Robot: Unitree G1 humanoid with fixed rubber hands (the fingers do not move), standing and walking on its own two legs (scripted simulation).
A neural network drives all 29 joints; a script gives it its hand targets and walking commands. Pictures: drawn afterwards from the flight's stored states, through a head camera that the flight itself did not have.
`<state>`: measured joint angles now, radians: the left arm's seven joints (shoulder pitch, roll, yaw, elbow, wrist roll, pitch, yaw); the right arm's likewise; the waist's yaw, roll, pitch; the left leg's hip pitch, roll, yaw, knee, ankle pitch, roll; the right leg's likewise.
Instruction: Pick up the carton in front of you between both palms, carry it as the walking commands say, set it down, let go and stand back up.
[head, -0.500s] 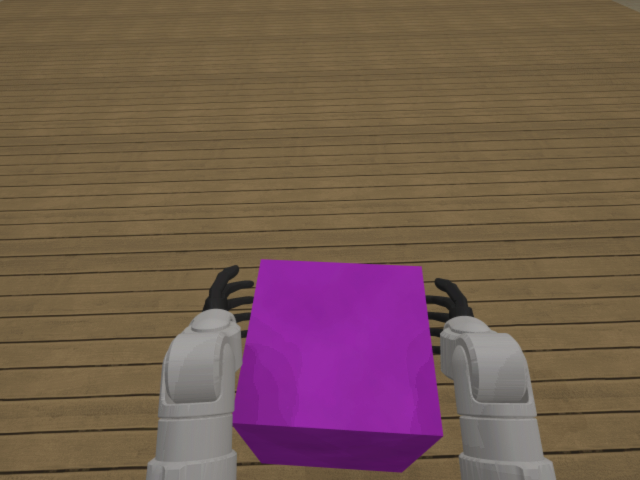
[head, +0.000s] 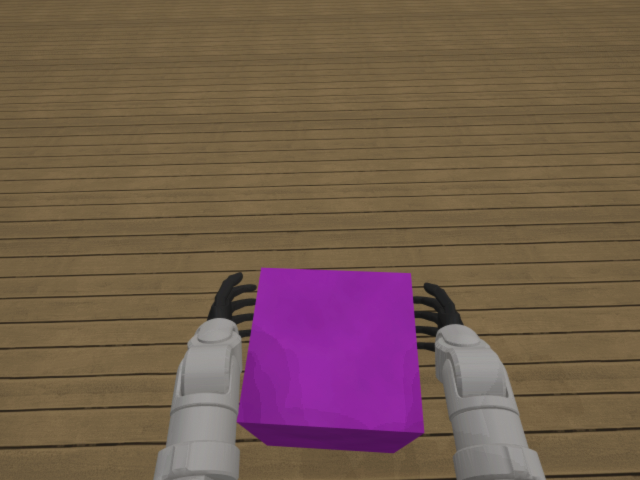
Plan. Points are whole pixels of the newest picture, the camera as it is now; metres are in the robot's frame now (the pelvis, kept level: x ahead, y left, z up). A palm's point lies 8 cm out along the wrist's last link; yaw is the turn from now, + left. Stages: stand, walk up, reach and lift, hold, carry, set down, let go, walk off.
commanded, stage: carry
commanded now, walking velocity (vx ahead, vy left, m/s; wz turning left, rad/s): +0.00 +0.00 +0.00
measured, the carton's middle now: (332, 367) +0.30 +0.01 -0.09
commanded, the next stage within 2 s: hold in 0.24 s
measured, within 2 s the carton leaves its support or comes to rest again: neither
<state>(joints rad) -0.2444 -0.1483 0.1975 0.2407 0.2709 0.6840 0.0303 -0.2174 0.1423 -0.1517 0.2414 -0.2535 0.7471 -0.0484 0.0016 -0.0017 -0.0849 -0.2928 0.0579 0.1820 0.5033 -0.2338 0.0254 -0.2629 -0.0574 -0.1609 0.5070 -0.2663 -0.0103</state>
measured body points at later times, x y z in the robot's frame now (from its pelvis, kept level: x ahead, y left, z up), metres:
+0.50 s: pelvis -0.01 +0.00 +0.01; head -0.05 +0.00 +0.45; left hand +0.28 +0.15 +0.04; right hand +0.28 -0.15 +0.03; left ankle +0.02 +0.11 -0.74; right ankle +0.00 -0.12 -0.74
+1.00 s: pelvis -0.03 +0.00 +0.00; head -0.09 +0.00 +0.45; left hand +0.28 +0.15 +0.05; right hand +0.27 -0.15 +0.04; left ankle +0.02 +0.11 -0.74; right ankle +0.00 -0.12 -0.74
